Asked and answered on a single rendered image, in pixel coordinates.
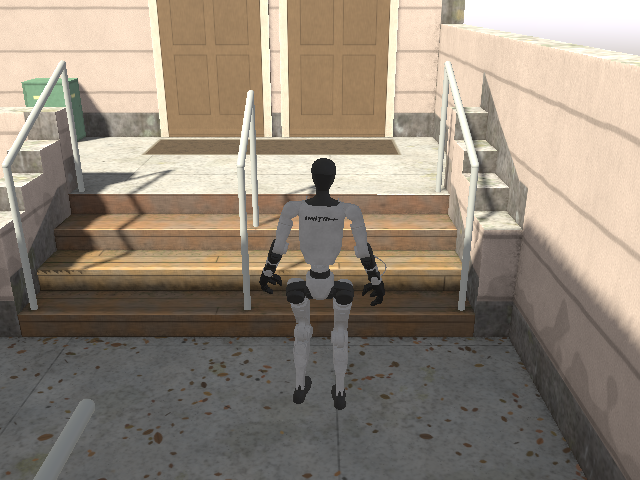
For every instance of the left robot hand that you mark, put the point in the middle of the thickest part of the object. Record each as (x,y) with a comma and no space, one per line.
(265,279)

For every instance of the right robot upper arm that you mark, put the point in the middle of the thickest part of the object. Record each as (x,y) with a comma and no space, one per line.
(353,213)

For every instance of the left robot upper arm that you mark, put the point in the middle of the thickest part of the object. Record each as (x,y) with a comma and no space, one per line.
(290,210)

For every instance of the robot right forearm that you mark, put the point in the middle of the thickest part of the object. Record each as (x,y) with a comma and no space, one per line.
(371,268)

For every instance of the left robot shin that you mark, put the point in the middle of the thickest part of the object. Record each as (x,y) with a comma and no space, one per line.
(301,352)

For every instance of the left robot thigh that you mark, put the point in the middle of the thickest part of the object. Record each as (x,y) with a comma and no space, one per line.
(296,295)

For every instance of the robot left forearm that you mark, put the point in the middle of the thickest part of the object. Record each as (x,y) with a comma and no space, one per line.
(272,262)

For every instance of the right robot hand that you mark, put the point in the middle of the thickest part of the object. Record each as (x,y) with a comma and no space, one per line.
(379,291)

